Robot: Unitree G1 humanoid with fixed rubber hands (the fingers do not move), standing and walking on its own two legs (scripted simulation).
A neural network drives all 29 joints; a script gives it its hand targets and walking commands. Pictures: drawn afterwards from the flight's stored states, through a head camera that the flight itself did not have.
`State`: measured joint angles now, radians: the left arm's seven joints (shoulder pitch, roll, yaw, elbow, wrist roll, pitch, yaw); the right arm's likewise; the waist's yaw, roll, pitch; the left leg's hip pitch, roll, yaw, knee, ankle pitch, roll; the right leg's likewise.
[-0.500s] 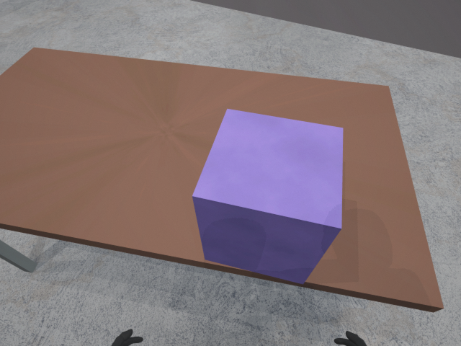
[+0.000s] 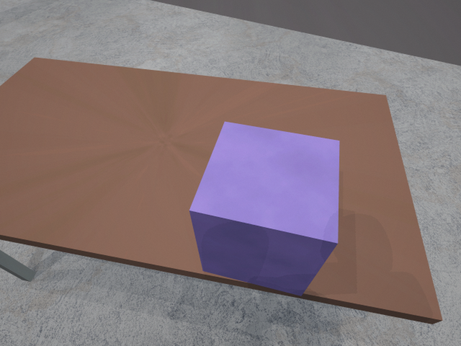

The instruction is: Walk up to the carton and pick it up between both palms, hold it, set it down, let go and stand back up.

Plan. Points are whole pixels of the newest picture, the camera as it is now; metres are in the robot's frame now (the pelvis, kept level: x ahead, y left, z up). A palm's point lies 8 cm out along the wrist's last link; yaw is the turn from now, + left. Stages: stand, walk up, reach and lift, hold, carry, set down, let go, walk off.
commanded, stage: stand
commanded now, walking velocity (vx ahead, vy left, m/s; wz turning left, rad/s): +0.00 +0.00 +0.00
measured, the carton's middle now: (264, 212) +0.36 -0.04 -0.01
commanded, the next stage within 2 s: walk up in 0.58 s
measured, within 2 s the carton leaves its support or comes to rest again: neither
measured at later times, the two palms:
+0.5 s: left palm out of the picture -0.03 +0.20 -0.14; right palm out of the picture -0.02 -0.21 -0.14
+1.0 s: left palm out of the picture -0.02 +0.22 -0.15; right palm out of the picture -0.08 -0.28 -0.13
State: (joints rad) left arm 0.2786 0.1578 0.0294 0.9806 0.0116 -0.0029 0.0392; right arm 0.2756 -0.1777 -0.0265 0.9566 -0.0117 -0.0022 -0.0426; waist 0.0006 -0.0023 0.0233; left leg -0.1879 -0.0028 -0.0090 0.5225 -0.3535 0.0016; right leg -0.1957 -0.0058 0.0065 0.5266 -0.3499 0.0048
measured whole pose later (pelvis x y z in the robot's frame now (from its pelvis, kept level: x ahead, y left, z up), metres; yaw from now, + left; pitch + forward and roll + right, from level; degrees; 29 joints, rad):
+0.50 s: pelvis -0.01 +0.00 +0.01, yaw +0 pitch -1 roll +0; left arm 0.30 0.10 0.01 1.14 0.01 -0.01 0.05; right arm 0.28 -0.12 -0.01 1.15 -0.01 0.00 -0.05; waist 0.01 0.00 0.04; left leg -0.12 0.00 -0.01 0.46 -0.31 0.00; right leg -0.13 0.00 0.01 0.45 -0.31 0.01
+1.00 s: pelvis -0.06 -0.03 +0.00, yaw -5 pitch +1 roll -1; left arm 0.23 0.22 0.08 1.07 0.04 0.09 0.02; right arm 0.25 -0.18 -0.08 1.06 -0.04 0.02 -0.10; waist -0.04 -0.02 0.05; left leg -0.28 0.09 0.04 0.57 -0.31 -0.04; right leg -0.53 0.02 0.01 1.23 -0.43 0.03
